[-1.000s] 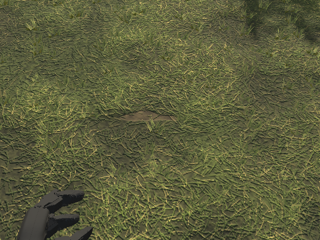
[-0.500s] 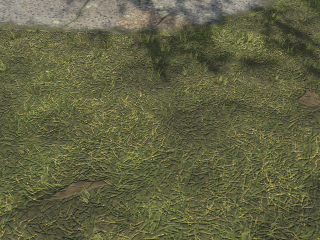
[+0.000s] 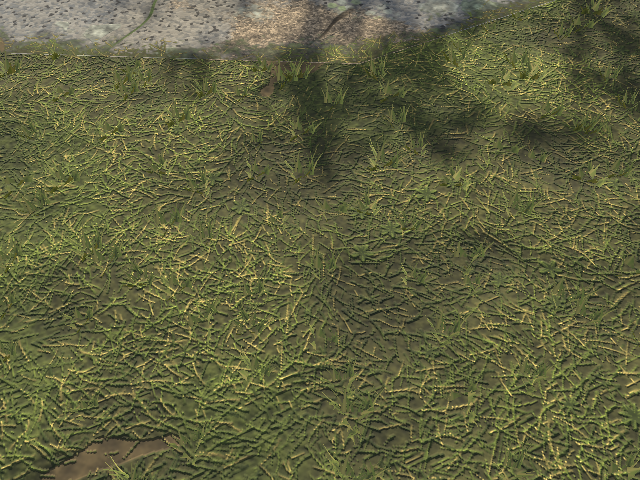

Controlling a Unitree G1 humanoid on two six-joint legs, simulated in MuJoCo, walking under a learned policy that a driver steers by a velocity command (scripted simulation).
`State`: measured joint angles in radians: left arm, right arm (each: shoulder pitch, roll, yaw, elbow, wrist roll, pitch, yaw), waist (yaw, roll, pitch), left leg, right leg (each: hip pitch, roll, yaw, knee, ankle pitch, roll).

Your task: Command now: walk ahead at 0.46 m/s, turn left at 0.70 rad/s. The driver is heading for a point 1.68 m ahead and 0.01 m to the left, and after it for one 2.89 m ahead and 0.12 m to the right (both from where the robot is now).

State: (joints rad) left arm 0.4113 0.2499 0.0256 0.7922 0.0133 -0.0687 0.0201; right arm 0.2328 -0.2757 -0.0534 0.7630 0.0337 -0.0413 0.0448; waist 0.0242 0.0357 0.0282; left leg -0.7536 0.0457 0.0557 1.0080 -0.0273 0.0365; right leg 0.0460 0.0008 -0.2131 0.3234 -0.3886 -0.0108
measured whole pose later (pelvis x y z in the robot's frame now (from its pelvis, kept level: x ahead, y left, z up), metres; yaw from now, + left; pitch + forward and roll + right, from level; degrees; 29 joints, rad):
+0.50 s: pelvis +0.23 -0.03 +0.00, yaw +16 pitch +0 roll +0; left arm 0.15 0.28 0.04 0.69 -0.02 0.00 0.03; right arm 0.13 -0.23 -0.03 0.63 -0.03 0.01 -0.03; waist 0.00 -0.06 0.04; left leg -0.27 -0.17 -0.12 0.46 -0.17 0.11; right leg -0.56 -0.06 0.09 0.86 -0.18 0.09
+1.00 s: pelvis +0.32 -0.11 +0.01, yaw -8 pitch +4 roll +3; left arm 0.22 0.33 0.08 0.61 -0.03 0.05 0.05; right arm 0.02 -0.30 -0.08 0.66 0.00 0.00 -0.03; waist 0.02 0.01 0.06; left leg -0.57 -0.08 -0.17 0.97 -0.34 -0.10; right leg -0.27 0.11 0.24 0.45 -0.22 -0.07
